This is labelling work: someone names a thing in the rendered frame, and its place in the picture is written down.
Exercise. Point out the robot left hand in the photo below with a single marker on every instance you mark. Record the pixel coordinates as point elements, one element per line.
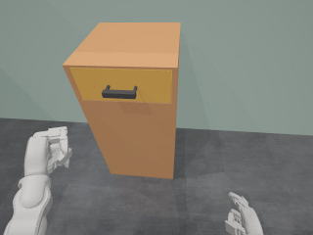
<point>39,151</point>

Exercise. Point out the robot right hand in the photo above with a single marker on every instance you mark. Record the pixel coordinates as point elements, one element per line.
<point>244,222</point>

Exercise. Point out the cabinet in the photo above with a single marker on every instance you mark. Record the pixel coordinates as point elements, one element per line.
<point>135,138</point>

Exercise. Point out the drawer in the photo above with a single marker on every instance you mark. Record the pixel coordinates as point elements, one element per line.
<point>153,86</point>

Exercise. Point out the left robot forearm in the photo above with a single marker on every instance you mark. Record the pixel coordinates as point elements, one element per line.
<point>31,205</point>

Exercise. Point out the handle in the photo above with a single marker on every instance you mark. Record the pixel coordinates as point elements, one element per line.
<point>119,94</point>

